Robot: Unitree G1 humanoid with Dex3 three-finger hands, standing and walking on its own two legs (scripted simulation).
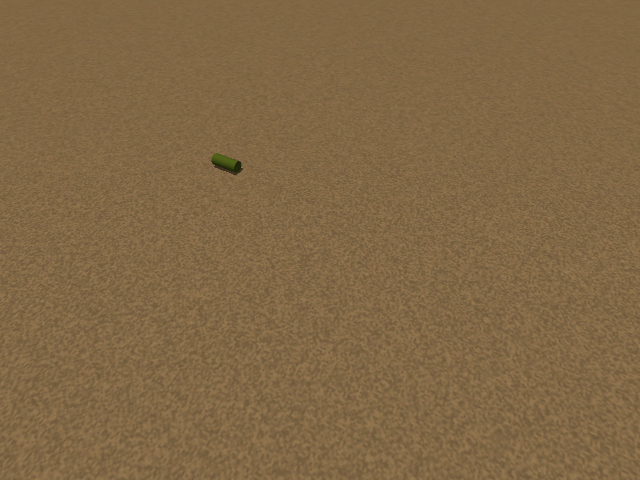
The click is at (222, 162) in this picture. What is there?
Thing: lying can
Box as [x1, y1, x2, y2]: [212, 153, 240, 172]
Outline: 212,156 213,164 237,172 240,168 240,162 237,160 215,153
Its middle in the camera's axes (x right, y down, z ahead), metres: -0.47 -0.42 +1.97
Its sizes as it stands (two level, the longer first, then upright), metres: 0.141 0.061 0.061
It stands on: the floor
